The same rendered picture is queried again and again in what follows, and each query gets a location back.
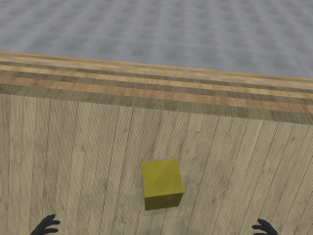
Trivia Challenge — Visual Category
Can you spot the robot right hand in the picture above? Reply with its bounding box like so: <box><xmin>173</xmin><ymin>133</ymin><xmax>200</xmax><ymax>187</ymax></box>
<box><xmin>251</xmin><ymin>218</ymin><xmax>278</xmax><ymax>235</ymax></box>

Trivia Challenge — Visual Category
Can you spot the robot left hand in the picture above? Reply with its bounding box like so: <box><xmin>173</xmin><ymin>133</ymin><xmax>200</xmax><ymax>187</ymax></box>
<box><xmin>30</xmin><ymin>214</ymin><xmax>61</xmax><ymax>235</ymax></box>

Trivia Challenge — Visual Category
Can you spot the carton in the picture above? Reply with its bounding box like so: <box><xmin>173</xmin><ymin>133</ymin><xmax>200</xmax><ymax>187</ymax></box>
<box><xmin>141</xmin><ymin>159</ymin><xmax>184</xmax><ymax>211</ymax></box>

